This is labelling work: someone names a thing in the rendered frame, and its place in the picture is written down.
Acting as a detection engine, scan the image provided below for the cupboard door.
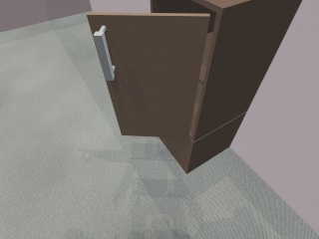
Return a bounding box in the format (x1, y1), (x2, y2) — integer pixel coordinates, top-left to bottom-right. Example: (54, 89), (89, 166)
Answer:
(87, 12), (210, 138)

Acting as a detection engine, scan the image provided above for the handle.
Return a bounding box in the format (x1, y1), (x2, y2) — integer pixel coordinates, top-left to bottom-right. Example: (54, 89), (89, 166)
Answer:
(93, 26), (116, 81)

